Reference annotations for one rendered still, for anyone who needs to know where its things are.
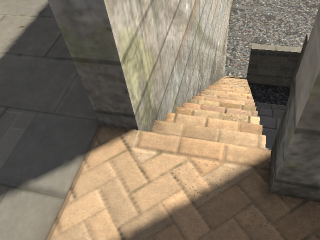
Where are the stairs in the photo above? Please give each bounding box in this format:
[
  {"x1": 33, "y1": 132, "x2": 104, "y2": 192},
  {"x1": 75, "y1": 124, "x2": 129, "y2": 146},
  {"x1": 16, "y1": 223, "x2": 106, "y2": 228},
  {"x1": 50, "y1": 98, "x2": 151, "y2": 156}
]
[{"x1": 151, "y1": 76, "x2": 266, "y2": 149}]

